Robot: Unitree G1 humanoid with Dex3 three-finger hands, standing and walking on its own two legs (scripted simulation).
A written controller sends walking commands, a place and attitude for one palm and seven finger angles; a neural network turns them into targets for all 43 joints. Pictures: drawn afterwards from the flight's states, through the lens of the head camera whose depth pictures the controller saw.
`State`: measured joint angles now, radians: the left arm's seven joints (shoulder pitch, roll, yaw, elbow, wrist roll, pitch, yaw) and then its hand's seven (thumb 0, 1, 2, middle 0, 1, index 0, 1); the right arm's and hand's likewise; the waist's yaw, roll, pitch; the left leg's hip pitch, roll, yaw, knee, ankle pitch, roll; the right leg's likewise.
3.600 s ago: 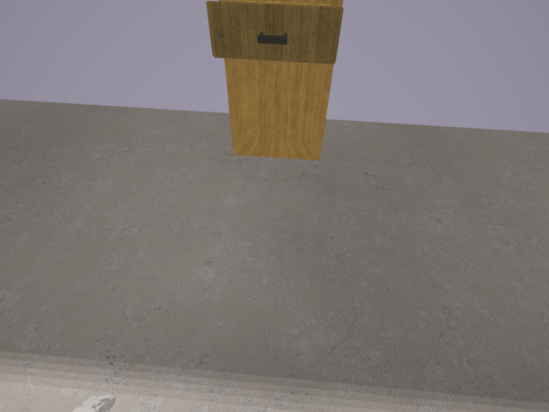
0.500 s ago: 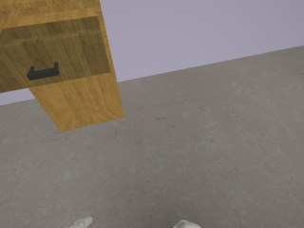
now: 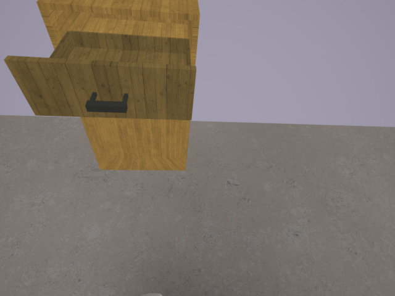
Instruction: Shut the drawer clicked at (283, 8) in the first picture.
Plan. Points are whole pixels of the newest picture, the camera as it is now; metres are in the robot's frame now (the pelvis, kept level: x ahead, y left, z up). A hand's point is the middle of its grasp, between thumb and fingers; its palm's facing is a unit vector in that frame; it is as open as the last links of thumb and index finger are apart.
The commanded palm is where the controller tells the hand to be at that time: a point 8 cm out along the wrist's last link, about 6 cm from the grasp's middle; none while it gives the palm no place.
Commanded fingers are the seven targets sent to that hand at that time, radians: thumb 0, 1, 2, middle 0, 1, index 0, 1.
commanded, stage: turn to face it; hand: left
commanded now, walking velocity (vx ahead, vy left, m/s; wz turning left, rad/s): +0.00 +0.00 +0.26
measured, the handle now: (108, 101) +0.56 +0.30 +0.04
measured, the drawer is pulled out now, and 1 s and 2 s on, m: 0.30 0.30 0.30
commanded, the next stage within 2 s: take the last steps up to it in 0.04 s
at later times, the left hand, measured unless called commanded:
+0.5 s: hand out of the picture -0.02 +0.14 -0.14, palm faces +0.19 -0.96 -0.21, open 7.4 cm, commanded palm none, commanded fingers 0.00 0.90 0.90 -0.20 -0.30 -0.20 -0.30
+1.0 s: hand (88, 275) +0.18 +0.26 -0.16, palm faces +0.16 -0.97 -0.19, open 7.4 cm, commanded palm none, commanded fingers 0.00 0.90 0.90 -0.20 -0.30 -0.20 -0.30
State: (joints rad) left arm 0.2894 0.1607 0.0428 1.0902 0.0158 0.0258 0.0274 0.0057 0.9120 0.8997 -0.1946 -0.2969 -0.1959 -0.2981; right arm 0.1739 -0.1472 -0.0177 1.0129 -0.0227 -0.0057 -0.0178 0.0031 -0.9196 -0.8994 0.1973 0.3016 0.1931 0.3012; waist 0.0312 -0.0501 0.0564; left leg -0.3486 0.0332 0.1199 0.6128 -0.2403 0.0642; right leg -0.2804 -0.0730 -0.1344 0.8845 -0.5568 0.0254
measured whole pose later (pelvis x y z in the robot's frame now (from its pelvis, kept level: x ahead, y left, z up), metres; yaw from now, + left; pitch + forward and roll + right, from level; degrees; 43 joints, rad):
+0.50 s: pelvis +0.04 -0.02 +0.02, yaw +6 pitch -1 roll +1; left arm 0.41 0.12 0.03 1.08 0.03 -0.04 0.02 0.00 0.91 0.90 -0.19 -0.30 -0.20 -0.30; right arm 0.27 -0.20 -0.07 1.04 -0.03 0.03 0.02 0.01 -0.92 -0.90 0.20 0.30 0.19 0.30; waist 0.02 0.03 -0.01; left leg -0.50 0.04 0.04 0.97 -0.25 0.00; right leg -0.08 -0.07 -0.10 0.37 -0.27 0.01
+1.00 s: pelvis +0.16 +0.07 +0.02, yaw +6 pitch -1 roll +1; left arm 0.24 0.20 0.07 1.06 0.03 0.00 0.00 0.01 0.91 0.90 -0.19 -0.30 -0.19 -0.30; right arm 0.31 -0.13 -0.03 1.07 -0.02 -0.07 -0.03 -0.01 -0.94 -0.90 0.20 0.30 0.20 0.30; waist 0.01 -0.05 0.02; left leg -0.10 -0.01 0.19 0.35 -0.23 0.05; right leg -0.54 -0.12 -0.07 1.01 -0.25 0.02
